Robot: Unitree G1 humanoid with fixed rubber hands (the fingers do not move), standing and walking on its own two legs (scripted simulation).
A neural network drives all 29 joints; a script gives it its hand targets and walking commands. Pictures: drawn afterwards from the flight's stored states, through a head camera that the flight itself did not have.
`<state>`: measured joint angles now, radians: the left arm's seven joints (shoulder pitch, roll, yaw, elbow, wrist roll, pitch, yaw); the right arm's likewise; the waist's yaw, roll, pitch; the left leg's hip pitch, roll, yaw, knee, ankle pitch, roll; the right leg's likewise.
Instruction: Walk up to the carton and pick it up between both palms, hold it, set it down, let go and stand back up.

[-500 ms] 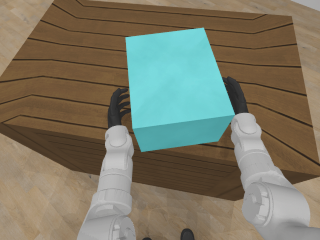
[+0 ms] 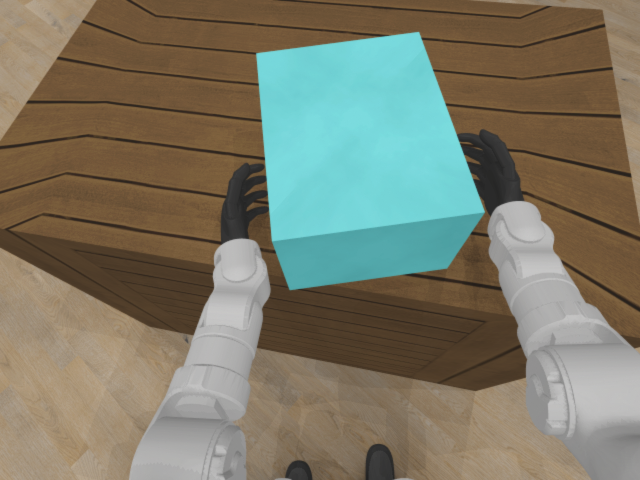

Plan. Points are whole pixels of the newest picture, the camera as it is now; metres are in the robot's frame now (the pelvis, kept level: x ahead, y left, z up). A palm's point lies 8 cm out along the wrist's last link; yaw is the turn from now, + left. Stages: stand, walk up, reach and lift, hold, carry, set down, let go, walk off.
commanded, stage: set down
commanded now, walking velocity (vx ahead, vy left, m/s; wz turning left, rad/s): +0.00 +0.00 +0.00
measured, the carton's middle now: (353, 162) +0.51 +0.00 +0.02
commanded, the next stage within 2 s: none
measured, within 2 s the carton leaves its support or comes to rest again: neither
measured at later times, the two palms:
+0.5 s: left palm (243, 256) +0.37 +0.13 +0.02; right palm (536, 218) +0.42 -0.21 +0.03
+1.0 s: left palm (241, 331) +0.28 +0.12 +0.02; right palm (574, 288) +0.33 -0.23 +0.03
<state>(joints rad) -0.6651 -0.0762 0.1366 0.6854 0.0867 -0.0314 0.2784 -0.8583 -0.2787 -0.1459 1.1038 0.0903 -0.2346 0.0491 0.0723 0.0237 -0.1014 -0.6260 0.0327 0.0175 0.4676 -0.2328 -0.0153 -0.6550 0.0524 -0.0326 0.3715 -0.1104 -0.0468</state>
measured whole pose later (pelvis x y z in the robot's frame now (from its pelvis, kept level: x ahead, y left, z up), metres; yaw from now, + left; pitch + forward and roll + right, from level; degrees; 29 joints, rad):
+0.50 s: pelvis -0.03 -0.01 +0.00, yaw +0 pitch +21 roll +0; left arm -0.64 -0.07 0.09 0.69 0.06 -0.03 0.27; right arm -0.82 -0.38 -0.02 1.10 0.24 -0.23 0.09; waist 0.08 0.02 -0.11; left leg -0.64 0.03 0.02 0.47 -0.19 -0.02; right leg -0.67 0.05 -0.03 0.37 -0.07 -0.05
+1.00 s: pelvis -0.08 -0.03 -0.01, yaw +0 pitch +16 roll +1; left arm -0.54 -0.03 0.04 0.66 -0.01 0.07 0.28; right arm -0.64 -0.38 -0.02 0.89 0.30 -0.04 0.13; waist 0.08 -0.03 -0.11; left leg -0.62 0.03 0.02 0.47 -0.13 -0.02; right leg -0.67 0.05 -0.03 0.41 -0.02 -0.06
